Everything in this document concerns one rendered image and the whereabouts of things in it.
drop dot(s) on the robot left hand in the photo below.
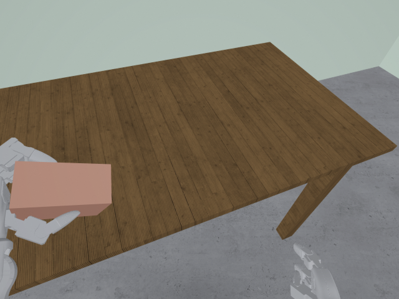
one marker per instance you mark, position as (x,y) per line
(32,228)

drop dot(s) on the robot left forearm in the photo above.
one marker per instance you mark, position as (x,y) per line
(8,268)

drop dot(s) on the sponge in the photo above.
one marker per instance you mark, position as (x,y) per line
(46,190)

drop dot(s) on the table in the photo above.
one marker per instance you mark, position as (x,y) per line
(188,139)

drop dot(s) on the robot right hand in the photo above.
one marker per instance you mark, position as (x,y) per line
(319,284)

